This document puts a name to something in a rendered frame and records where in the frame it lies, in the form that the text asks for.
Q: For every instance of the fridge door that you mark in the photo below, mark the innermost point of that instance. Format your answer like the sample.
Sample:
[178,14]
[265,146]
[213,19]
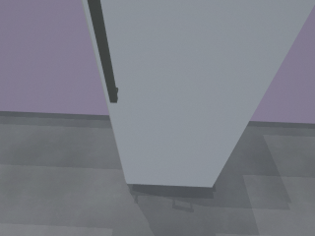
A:
[190,75]

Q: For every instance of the handle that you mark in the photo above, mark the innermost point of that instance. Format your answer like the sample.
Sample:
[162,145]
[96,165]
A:
[103,48]

